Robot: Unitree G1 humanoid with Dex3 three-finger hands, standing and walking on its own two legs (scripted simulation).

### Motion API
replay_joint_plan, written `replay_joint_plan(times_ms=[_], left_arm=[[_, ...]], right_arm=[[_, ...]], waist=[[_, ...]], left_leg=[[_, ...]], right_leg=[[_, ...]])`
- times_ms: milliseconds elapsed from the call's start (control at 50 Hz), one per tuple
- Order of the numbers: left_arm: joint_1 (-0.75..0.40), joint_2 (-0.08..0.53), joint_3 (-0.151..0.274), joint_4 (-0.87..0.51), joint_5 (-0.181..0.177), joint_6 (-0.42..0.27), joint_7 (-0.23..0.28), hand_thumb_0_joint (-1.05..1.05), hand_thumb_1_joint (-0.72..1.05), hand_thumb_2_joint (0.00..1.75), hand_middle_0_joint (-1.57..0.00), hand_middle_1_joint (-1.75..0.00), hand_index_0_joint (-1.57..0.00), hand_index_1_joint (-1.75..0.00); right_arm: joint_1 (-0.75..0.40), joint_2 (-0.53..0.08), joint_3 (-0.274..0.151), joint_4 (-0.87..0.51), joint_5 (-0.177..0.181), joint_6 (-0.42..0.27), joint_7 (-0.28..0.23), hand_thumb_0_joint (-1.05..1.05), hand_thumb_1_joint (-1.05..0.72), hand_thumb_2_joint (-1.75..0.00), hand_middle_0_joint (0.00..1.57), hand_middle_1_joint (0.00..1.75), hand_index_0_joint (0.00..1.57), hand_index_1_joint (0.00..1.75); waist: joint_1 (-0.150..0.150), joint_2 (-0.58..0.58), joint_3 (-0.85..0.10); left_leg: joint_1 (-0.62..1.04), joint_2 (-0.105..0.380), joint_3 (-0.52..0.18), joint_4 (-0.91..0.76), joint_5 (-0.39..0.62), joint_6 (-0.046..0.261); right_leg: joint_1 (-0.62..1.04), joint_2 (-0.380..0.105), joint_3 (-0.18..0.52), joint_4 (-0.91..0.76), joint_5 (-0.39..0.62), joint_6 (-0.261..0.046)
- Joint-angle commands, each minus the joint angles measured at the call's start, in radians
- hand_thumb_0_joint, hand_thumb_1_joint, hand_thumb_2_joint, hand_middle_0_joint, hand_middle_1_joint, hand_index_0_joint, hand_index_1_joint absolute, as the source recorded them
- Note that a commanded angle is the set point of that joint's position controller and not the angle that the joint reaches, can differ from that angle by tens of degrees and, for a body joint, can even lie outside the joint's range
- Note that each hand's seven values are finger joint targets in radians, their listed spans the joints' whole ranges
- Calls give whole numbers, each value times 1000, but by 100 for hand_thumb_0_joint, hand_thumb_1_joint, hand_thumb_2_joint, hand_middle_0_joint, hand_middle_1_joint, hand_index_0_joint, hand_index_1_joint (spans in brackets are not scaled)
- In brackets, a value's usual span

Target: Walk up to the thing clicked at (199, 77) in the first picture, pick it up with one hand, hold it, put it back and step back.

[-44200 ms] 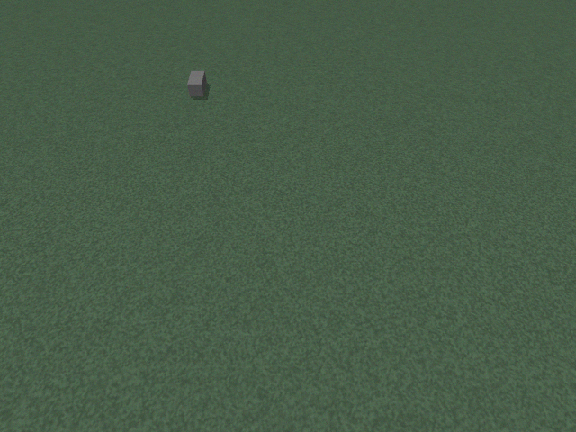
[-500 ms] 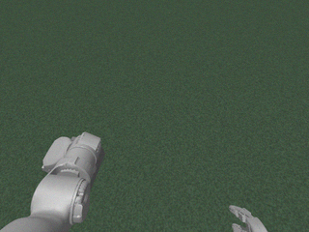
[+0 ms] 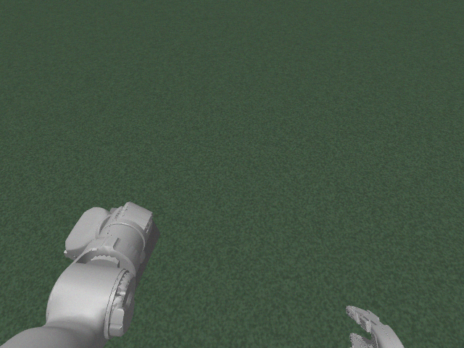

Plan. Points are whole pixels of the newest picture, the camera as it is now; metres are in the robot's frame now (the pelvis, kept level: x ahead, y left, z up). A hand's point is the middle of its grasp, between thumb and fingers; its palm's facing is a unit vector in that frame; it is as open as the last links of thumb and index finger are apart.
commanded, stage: crouch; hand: left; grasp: from above
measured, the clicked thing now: (119, 254) +0.31 +0.24 -0.07
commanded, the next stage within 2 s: none
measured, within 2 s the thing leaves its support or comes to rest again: neither
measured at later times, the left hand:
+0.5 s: hand (129, 274) +0.31 +0.24 -0.17, palm faces -0.24 -0.41 -0.88, open 11.4 cm
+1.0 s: hand (159, 278) +0.38 +0.24 -0.41, palm faces -0.04 -0.49 -0.87, open 11.5 cm
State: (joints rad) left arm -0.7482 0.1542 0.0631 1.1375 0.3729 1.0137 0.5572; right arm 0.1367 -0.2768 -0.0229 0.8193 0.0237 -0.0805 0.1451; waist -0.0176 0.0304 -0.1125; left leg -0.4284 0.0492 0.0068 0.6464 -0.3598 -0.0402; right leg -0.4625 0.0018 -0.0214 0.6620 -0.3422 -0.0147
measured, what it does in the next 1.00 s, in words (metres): lowers itself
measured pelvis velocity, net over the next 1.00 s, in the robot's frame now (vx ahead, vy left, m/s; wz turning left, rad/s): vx -0.10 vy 0.02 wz -0.06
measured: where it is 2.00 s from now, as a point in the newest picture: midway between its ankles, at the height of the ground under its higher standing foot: outside the picture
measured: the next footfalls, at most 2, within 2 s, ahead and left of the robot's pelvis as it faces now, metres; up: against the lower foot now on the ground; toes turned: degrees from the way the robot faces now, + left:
none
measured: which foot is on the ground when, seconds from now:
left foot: down 0.00-1.00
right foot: down 0.00-1.00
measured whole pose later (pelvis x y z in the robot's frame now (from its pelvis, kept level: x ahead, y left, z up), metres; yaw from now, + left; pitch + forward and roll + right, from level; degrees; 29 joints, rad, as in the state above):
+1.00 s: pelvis -0.10 +0.02 -0.29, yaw -3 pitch +39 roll -3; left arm -1.26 0.52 0.39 1.60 0.47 0.62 0.76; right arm 0.13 -0.25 0.01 0.90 -0.11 -0.15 0.23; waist -0.24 0.06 -0.16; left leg -1.95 0.06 -0.06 1.95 -0.68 -0.02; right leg -1.97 0.01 -0.03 1.88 -0.60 0.01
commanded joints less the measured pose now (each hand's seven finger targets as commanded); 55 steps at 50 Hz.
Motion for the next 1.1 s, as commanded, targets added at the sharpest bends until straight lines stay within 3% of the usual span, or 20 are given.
replay_joint_plan(times_ms=[0,20,40,60,120,200,240,340,400,480,540,580,600,660,700,800,880,940,1080], left_arm=[[-406,193,-19,-126,64,-4,44,0,84,104,-106,-86,-106,-86],[-426,187,-22,-122,65,-9,42,0,83,106,-106,-86,-105,-86],[-425,190,-13,-107,59,-16,41,0,84,106,-106,-85,-106,-86],[-424,177,-20,-87,59,-23,38,0,81,107,-105,-87,-104,-87],[-422,197,-5,-20,61,-48,35,0,78,109,-103,-88,-102,-89],[-428,182,4,53,83,-109,13,0,77,102,-104,-80,-103,-81],[-424,206,20,90,109,-151,9,0,78,97,-104,-80,-104,-81],[-453,218,16,142,205,-243,40,0,76,93,-106,-78,-105,-79],[-487,265,46,171,237,-299,78,0,72,90,-105,-72,-104,-74],[-543,272,71,214,236,-365,145,0,70,83,-107,-67,-105,-69],[-661,287,80,215,199,-407,196,0,70,79,-111,-59,-108,-62],[-711,342,128,238,177,-422,229,0,66,79,-110,-56,-106,-60],[-750,320,125,231,152,-430,236,0,62,82,-108,-56,-104,-61],[-823,392,181,255,118,-442,255,0,58,84,-108,-52,-102,-59],[-842,462,225,276,119,-439,264,0,58,86,-109,-52,-103,-59],[-883,523,272,316,130,-416,260,0,64,89,-115,-52,-108,-60],[-922,547,285,326,138,-407,252,0,60,88,-111,-55,-105,-62],[-939,572,285,318,140,-403,230,0,53,87,-104,-58,-98,-64],[-950,651,283,295,197,-394,178,0,45,81,-96,-58,-91,-63]], right_arm=[[-79,-145,-52,-110,2,-42,-3,0,-85,-89,20,30,20,30],[-65,-145,-49,-104,1,-39,-3,0,-85,-89,20,30,20,30],[-66,-147,-54,-99,1,-40,-6,0,-85,-89,20,30,20,30],[-52,-142,-49,-87,0,-43,-5,0,-85,-89,20,30,20,30],[-32,-142,-47,-68,0,-52,-8,0,-86,-89,20,30,20,30],[-1,-130,-55,-24,-6,-67,-4,0,-86,-89,20,30,20,30],[24,-128,-61,-8,-16,-73,3,0,-86,-89,20,30,20,30],[74,-120,-59,-6,-32,-90,15,0,-87,-89,20,30,20,30],[76,-127,-64,-21,-56,-104,23,0,-87,-89,20,30,20,30],[92,-143,-59,-26,-83,-115,32,0,-88,-89,20,30,20,30],[94,-176,-59,-23,-97,-128,33,0,-89,-90,20,30,20,30],[94,-177,-44,-3,-105,-126,28,0,-89,-90,20,30,20,30],[95,-187,-54,9,-109,-130,27,0,-90,-90,20,30,20,30],[87,-196,-46,47,-121,-129,21,0,-90,-90,20,30,20,30],[102,-199,-34,65,-130,-117,23,0,-90,-90,20,30,20,30],[139,-203,-30,78,-141,-94,45,0,-90,-91,20,30,20,30],[175,-205,-34,65,-137,-75,69,0,-91,-91,20,30,20,30],[198,-214,-44,61,-127,-72,85,0,-91,-91,20,30,20,30],[239,-241,-58,48,-96,-61,109,0,-91,-91,20,30,20,30]], waist=[[-3,-32,-313],[-17,-45,-314],[-8,-36,-308],[-24,-54,-299],[-27,-106,-268],[-59,-117,-309],[-65,-108,-338],[-68,-47,-362],[-69,-13,-404],[-98,35,-465],[-145,70,-567],[-147,120,-620],[-178,111,-638],[-188,177,-667],[-191,197,-692],[-208,235,-740],[-236,208,-799],[-255,208,-806],[-249,223,-869]], left_leg=[[82,-58,43,-53,335,27],[83,-56,40,-50,332,30],[76,-55,44,-47,342,27],[69,-51,41,-48,329,28],[14,-51,48,-22,272,38],[-74,-55,57,54,272,39],[-153,-58,59,107,266,35],[-297,-56,48,237,207,24],[-415,-49,37,347,163,16],[-531,-42,13,490,95,10],[-581,-32,-17,601,31,6],[-622,-26,-33,656,8,0],[-642,-21,-46,684,-28,-2],[-711,-12,-55,754,-109,-11],[-747,-8,-61,801,-117,-16],[-882,-10,-50,942,-117,-13],[-1014,-20,-27,1058,-85,1],[-1078,-28,-26,1117,-109,13],[-1176,-32,-16,1224,-76,27]], right_leg=[[202,30,-2,-57,403,14],[189,32,-1,-58,403,16],[188,30,-1,-52,410,14],[184,32,0,-57,404,15],[146,22,17,-72,383,23],[112,4,52,-15,496,32],[88,1,59,52,536,26],[-114,15,51,185,355,8],[-251,21,47,284,232,-3],[-462,36,18,431,115,-19],[-638,49,-6,542,37,-24],[-712,47,-19,608,17,-25],[-763,42,-31,641,-14,-22],[-885,39,-45,713,-91,-16],[-941,30,-56,778,-85,-11],[-1035,29,-59,909,-65,-5],[-1031,32,-54,981,-23,4],[-1076,29,-51,1022,-52,9],[-1106,26,-56,1131,-1,12]])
